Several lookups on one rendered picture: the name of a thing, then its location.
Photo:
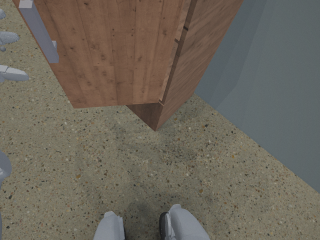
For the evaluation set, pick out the robot left upper arm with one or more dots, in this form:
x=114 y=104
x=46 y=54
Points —
x=5 y=171

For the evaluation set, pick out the handle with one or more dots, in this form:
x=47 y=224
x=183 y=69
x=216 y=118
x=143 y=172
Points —
x=35 y=23

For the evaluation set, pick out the robot left hand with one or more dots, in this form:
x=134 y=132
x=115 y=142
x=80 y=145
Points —
x=9 y=73

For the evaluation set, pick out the left robot thigh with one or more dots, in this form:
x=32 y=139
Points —
x=110 y=228

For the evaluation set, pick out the robot thigh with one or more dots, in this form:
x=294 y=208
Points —
x=181 y=224
x=110 y=228

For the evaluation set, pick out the cupboard door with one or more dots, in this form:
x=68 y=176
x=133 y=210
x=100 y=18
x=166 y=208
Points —
x=111 y=52

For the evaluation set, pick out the right robot thigh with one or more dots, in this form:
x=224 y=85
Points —
x=181 y=224

